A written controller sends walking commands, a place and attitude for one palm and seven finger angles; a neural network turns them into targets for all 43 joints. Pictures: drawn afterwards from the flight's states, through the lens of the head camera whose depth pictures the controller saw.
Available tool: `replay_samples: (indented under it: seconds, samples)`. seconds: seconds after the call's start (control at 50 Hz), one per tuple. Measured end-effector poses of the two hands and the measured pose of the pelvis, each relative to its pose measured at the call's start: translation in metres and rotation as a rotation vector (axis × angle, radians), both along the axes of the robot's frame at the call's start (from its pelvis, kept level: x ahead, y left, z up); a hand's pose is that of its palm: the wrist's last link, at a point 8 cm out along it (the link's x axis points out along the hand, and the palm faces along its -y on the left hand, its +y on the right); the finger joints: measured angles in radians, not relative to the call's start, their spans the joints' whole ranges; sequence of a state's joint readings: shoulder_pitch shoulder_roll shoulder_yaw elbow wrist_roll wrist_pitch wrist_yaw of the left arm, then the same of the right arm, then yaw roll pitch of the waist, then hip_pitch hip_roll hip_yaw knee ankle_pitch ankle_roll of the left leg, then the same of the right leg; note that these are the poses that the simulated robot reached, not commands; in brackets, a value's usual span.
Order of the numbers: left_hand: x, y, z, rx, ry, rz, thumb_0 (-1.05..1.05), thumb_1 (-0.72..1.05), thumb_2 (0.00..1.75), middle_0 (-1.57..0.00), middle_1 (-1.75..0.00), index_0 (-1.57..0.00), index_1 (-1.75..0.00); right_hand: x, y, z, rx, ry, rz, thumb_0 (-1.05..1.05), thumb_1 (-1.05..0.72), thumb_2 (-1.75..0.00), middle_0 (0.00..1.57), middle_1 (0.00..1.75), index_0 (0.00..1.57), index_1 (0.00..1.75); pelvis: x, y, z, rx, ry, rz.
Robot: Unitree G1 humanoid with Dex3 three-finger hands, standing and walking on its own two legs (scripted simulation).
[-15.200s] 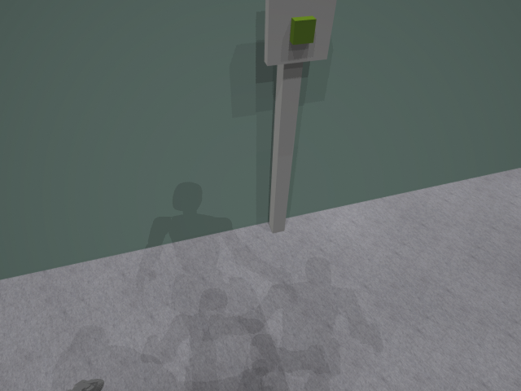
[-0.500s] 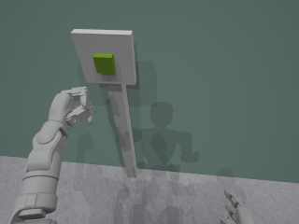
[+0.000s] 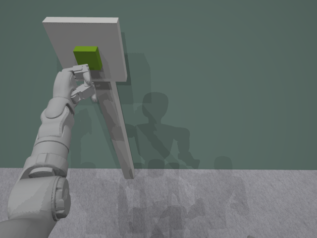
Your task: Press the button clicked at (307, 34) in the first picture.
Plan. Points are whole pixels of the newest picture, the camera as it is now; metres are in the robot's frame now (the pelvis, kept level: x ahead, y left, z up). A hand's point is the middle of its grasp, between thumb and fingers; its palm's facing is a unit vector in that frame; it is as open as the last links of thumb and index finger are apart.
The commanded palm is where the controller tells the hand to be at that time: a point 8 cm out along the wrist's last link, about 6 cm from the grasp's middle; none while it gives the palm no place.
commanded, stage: aim a knuckle at the button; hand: left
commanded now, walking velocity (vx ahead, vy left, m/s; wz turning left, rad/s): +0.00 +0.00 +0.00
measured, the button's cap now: (88, 57) +0.54 +0.19 +0.18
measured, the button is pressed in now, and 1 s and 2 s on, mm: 0 0 13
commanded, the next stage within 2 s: press the button with the knuckle in 0.64 s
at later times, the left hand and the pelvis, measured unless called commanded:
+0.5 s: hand (88, 92) +0.43 +0.18 +0.15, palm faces +0.02 -1.00 +0.00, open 3.1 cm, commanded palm +0.41 +0.22 +0.15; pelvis +0.00 -0.01 +0.00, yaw +0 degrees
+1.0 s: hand (90, 88) +0.44 +0.17 +0.15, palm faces +0.02 -1.00 +0.00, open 3.1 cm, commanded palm +0.42 +0.22 +0.15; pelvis +0.00 +0.00 +0.00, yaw +0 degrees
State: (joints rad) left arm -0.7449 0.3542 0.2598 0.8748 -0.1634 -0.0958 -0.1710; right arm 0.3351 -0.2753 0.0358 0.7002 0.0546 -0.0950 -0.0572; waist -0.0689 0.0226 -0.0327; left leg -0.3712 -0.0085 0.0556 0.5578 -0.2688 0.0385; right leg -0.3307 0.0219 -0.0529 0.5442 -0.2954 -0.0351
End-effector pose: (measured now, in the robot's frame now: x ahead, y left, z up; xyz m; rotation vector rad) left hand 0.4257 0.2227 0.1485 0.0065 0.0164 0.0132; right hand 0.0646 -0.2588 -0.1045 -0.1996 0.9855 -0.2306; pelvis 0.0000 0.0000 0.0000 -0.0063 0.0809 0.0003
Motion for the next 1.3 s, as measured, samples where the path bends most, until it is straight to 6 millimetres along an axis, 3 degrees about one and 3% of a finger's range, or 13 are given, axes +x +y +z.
replay_samples:
  seconds: [0.12, 0.22, 0.32, 0.54, 0.68, 0.86, 1.3]
  samples:
    - [0.009, -0.004, -0.003, -0.007, -0.016, -0.012, 0.01, 0.9, 0.9, -1.3, -1.5, -1.29, -1.5, -0.025, -0.006, -0.004, 0.008, 0.064, -0.047, 0.01, -0.9, -0.89, 0.21, 0.3, 0.21, 0.3, 0.004, -0.001, -0.001, 0.002, 0.018, -0.019]
    - [0.003, -0.004, -0.009, -0.003, -0.02, -0.008, 0.01, 0.9, 0.9, -1.3, -1.5, -1.29, -1.5, -0.03, -0.007, -0.004, 0.017, 0.073, -0.066, 0.01, -0.9, -0.89, 0.21, 0.3, 0.21, 0.3, 0.007, -0.003, 0.0, 0.002, 0.017, -0.028]
    - [-0.006, 0.001, -0.008, -0.004, -0.037, 0.006, 0.01, 0.9, 0.9, -1.3, -1.5, -1.29, -1.5, -0.016, -0.006, -0.003, 0.021, 0.04, -0.056, 0.01, -0.9, -0.89, 0.21, 0.3, 0.21, 0.3, 0.007, -0.005, 0.0, 0.001, 0.008, -0.028]
    - [-0.019, 0.006, -0.001, -0.009, -0.024, 0.005, 0.01, 0.9, 0.9, -1.3, -1.5, -1.3, -1.5, 0.035, 0.0, 0.007, 0.021, -0.085, 0.028, 0.01, -0.9, -0.89, 0.21, 0.3, 0.21, 0.3, 0.002, -0.005, 0.0, -0.001, -0.006, 0.0]
    - [-0.018, 0.003, -0.001, -0.019, -0.034, 0.003, 0.01, 0.9, 0.9, -1.3, -1.5, -1.3, -1.5, 0.045, 0.003, 0.01, 0.017, -0.117, 0.051, 0.0, -0.9, -0.89, 0.21, 0.3, 0.21, 0.3, -0.001, -0.005, -0.002, -0.001, -0.004, 0.002]
    - [-0.018, 0.002, 0.001, -0.008, -0.041, -0.01, 0.01, 0.9, 0.9, -1.3, -1.5, -1.3, -1.5, 0.025, 0.005, 0.004, 0.023, -0.068, 0.028, 0.0, -0.9, -0.89, 0.21, 0.3, 0.21, 0.3, -0.001, -0.002, -0.002, -0.003, -0.007, 0.001]
    - [0.024, -0.01, 0.004, -0.007, -0.029, -0.01, 0.01, 0.9, 0.9, -1.3, -1.5, -1.3, -1.5, -0.045, -0.002, -0.008, 0.005, 0.103, -0.051, 0.0, -0.9, -0.89, 0.21, 0.3, 0.21, 0.3, -0.005, 0.002, -0.005, -0.005, 0.044, -0.012]
